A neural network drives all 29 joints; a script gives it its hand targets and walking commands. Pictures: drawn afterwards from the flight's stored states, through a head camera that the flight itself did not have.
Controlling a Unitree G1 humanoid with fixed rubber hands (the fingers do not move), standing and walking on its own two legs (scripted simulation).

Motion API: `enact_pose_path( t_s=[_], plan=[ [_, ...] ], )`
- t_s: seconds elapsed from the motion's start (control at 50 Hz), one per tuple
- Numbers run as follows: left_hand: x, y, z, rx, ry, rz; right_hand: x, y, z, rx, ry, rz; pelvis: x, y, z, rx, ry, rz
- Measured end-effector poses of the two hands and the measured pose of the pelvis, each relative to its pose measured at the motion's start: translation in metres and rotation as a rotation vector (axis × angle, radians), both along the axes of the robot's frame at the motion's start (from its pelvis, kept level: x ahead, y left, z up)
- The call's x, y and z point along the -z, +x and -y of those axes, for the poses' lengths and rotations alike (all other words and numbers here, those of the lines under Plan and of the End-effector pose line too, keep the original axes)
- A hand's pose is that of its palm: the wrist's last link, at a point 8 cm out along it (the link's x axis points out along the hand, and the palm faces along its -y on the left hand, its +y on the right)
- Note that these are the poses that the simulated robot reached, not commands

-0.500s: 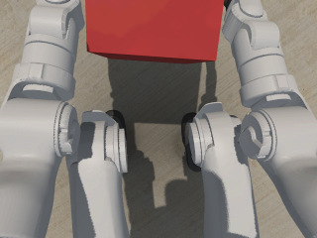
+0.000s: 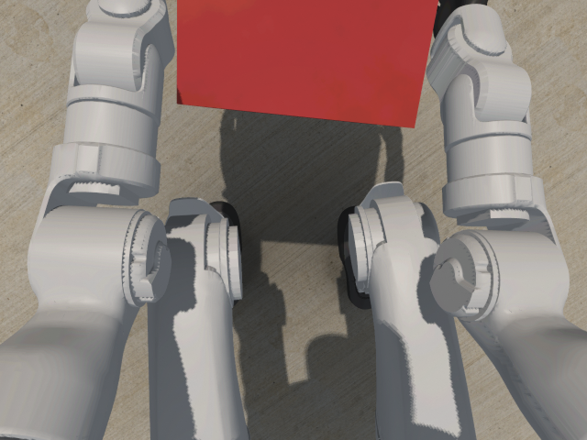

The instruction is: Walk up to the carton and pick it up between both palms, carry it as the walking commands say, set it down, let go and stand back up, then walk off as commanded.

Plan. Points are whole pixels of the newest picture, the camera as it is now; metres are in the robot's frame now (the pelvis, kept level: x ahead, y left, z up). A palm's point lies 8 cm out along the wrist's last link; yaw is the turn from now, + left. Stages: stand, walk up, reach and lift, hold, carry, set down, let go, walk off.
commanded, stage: reach and lift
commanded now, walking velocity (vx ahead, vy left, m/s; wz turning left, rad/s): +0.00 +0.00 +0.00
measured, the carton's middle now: (299, 13) +0.54 -0.01 -0.19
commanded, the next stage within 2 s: none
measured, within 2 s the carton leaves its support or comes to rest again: neither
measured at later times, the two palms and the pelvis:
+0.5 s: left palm out of the picture +0.54 +0.14 -0.06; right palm out of the picture +0.51 -0.16 -0.05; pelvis -0.02 +0.00 +0.04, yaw +1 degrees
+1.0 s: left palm out of the picture +0.52 +0.13 +0.02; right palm out of the picture +0.49 -0.17 +0.02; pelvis -0.02 +0.00 +0.10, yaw +1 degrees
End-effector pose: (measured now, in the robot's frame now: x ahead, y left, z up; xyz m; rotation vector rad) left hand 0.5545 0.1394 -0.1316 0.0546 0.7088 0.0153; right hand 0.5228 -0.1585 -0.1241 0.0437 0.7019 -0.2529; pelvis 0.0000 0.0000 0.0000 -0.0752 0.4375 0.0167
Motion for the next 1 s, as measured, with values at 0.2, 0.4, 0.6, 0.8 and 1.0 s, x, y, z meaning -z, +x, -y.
enact_pose_path(
  t_s=[0.2,0.4,0.6,0.8,1.0],
  plan=[
    [-0.035,-0.004,0.006,-0.009,-0.011,0.020,-0.032,-0.006,0.006,0.009,0.009,0.024,-0.015,-0.010,0.003,0.004,0.015,0.032],
    [-0.060,-0.013,0.005,-0.014,-0.009,0.026,-0.060,-0.010,0.005,0.001,0.008,0.030,-0.032,-0.015,0.004,0.003,0.018,0.050],
    [-0.088,-0.021,0.005,-0.017,-0.019,0.016,-0.089,-0.019,0.005,-0.004,-0.005,0.020,-0.053,-0.016,0.002,-0.006,0.014,0.078],
    [-0.121,-0.022,0.012,-0.014,-0.018,0.037,-0.119,-0.023,0.011,0.010,0.006,0.043,-0.076,-0.016,0.000,-0.005,0.015,0.098],
    [-0.147,-0.032,0.012,-0.017,-0.027,0.040,-0.147,-0.033,0.012,0.008,0.000,0.046,-0.097,-0.017,0.000,0.000,0.026,0.125]
  ],
)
